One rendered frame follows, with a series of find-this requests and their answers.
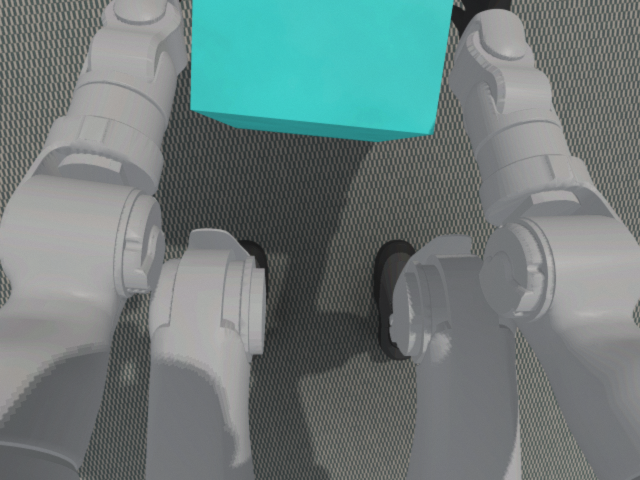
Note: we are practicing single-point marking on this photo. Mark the robot left forearm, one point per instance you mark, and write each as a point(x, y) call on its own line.
point(121, 103)

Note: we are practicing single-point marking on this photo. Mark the robot left shin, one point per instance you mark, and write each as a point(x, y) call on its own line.
point(162, 295)

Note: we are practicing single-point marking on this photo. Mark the right robot hand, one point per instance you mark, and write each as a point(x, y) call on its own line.
point(462, 18)

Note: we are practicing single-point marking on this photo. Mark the robot left thigh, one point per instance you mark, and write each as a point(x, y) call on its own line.
point(198, 408)

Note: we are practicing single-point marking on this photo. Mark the right robot upper arm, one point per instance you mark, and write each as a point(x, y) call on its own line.
point(570, 284)

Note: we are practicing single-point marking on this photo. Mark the carton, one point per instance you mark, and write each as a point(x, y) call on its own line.
point(367, 70)

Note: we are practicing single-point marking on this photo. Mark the left robot upper arm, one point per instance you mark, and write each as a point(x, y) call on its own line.
point(74, 252)

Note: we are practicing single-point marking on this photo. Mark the robot right forearm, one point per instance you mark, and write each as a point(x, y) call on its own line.
point(516, 136)

